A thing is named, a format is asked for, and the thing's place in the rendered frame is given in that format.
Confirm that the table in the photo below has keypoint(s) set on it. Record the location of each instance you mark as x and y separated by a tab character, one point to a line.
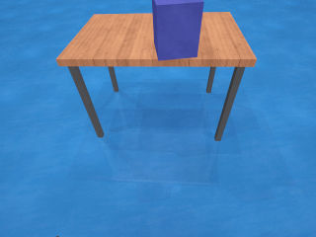
127	40

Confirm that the carton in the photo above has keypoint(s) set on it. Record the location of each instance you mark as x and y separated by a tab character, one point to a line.
176	28

